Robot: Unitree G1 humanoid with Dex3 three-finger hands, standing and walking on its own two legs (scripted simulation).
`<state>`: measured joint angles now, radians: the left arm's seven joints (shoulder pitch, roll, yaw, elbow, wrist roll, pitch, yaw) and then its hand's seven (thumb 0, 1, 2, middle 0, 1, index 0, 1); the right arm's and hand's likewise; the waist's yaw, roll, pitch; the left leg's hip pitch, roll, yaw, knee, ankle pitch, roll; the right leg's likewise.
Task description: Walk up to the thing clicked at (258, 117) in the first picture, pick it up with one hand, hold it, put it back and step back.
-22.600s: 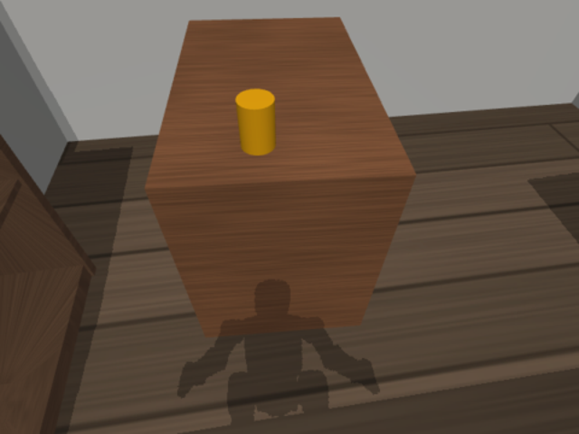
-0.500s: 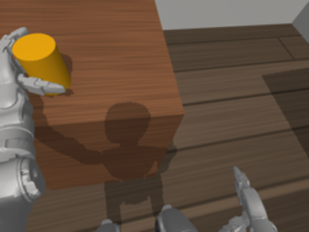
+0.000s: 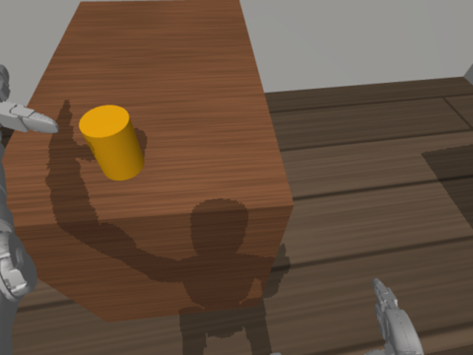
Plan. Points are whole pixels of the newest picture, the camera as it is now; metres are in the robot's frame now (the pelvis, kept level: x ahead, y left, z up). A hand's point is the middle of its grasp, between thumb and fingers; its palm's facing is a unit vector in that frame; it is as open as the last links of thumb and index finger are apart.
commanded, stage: rise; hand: left
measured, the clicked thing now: (114, 144) +0.50 +0.17 +0.07
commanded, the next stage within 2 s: sink last in 0.06 s
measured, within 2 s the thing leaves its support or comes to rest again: neither
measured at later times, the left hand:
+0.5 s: hand out of the picture +0.35 +0.32 +0.18, palm faces +0.43 -0.83 -0.35, open 17.7 cm
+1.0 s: hand out of the picture +0.15 +0.21 +0.15, palm faces +0.31 -0.86 -0.40, open 17.5 cm
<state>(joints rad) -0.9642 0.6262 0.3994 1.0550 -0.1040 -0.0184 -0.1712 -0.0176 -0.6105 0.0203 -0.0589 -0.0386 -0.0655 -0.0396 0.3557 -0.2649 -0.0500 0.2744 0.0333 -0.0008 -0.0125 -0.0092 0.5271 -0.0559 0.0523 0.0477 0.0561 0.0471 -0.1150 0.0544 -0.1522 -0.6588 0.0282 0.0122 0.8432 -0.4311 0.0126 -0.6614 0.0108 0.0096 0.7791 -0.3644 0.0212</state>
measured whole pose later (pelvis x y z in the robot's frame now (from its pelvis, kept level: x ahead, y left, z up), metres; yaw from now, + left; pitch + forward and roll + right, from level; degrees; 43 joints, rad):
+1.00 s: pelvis -0.02 -0.02 +0.02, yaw +3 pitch +0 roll +0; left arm 0.60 0.30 0.24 -0.43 -0.08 -0.17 0.02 -0.02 -0.55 0.02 -0.07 -0.05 -0.07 -0.06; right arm 0.35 -0.22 -0.14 0.41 0.04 -0.06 -0.05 -0.01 0.50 -0.06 0.06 0.05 0.06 0.05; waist 0.06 0.07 -0.03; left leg -0.33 -0.01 -0.01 0.66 -0.34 0.00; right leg -0.35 -0.03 -0.02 0.67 -0.33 0.01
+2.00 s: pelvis +0.00 -0.01 +0.03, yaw +3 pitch +2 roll +0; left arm 0.37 0.18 0.03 0.37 -0.01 -0.16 0.06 -0.02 -0.54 0.05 -0.06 -0.05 -0.05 -0.06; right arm 0.21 -0.19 0.01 0.65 0.00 -0.13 -0.06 0.01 -0.85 -0.88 0.19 0.29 0.20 0.29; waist 0.00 -0.01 0.04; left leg -0.31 0.00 -0.01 0.60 -0.32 0.00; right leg -0.32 -0.02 -0.02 0.58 -0.30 0.01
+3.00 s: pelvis -0.03 -0.03 +0.04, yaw +3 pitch -3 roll +0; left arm 0.18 0.36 -0.02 1.08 0.02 -0.02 0.01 -0.01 -0.54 0.05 -0.06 -0.05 -0.05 -0.06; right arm 0.20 -0.35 0.00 1.07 -0.03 0.01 0.02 0.01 -0.90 -0.90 0.20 0.30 0.20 0.30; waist 0.00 0.02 0.03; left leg -0.16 0.01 -0.02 0.39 -0.19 -0.02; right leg -0.18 -0.01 -0.03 0.42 -0.19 -0.01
